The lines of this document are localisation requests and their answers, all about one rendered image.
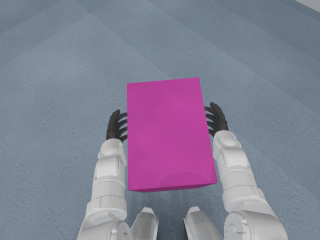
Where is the right robot hand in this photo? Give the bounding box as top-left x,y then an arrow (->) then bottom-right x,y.
204,102 -> 229,137

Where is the carton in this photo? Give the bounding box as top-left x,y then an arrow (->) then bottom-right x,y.
127,77 -> 218,193

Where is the robot right forearm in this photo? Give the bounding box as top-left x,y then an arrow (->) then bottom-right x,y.
212,130 -> 288,240

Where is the right robot thigh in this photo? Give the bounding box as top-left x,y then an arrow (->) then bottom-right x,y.
183,211 -> 224,240

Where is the robot right upper arm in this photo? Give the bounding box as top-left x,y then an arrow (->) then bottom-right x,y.
224,209 -> 288,240

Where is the left robot hand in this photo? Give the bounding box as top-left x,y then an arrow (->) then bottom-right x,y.
106,109 -> 128,143

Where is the robot left upper arm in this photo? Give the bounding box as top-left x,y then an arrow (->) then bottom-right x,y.
77,219 -> 133,240

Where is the robot left forearm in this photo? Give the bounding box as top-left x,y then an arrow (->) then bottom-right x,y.
77,138 -> 128,238

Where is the right robot shin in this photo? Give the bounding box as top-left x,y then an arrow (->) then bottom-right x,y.
187,206 -> 200,216

